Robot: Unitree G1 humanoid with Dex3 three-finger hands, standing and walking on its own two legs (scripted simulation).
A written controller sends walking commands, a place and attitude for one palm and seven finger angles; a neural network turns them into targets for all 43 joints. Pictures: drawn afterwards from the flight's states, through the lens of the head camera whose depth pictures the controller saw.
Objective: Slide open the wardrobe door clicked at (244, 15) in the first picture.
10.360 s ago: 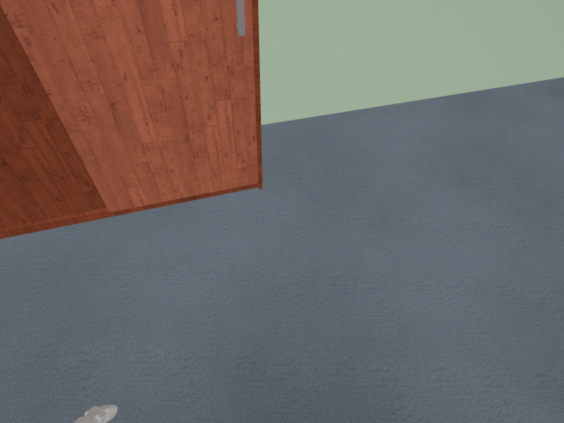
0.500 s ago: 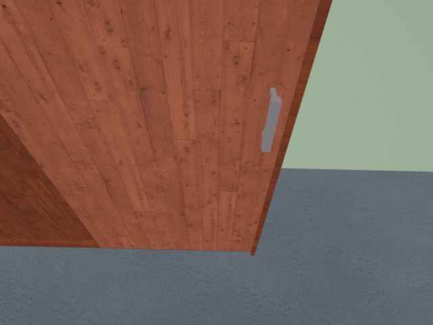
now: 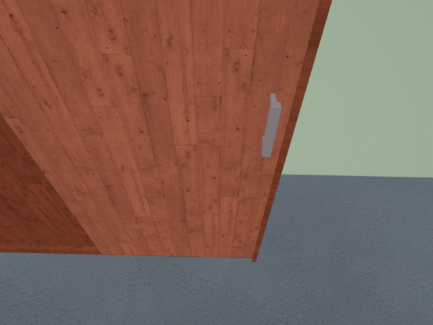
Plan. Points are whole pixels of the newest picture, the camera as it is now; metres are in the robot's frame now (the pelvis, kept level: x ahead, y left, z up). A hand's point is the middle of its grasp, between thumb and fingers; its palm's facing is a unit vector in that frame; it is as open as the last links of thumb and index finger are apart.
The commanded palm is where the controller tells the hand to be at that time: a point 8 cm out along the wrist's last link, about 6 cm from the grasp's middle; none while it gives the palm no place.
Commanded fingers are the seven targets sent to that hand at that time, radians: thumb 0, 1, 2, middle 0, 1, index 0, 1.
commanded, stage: shuffle to correct the standing spot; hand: right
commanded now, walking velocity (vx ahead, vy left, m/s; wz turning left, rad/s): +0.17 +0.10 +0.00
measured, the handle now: (269, 126) +0.54 -0.09 +0.09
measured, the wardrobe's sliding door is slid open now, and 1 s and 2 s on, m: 0.00 0.00 0.00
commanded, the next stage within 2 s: come to a stop and stand still in 0.02 s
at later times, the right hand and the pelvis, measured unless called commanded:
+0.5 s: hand out of the picture -0.01 -0.15 -0.19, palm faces +0.04 +0.99 -0.16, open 7.4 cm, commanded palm none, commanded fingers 0.00 -0.90 -0.90 0.20 0.30 0.20 0.30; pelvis +0.01 +0.01 -0.01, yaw +0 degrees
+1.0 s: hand out of the picture +0.02 -0.27 -0.16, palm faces +0.01 +0.94 -0.34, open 7.4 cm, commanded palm none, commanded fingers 0.00 -0.90 -0.90 0.20 0.30 0.20 0.30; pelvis -0.06 -0.03 -0.01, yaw +0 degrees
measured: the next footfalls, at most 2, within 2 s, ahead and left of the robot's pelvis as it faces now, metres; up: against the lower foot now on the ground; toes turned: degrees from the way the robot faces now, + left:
none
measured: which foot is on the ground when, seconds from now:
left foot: down 0.00-1.00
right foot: down 0.00-1.00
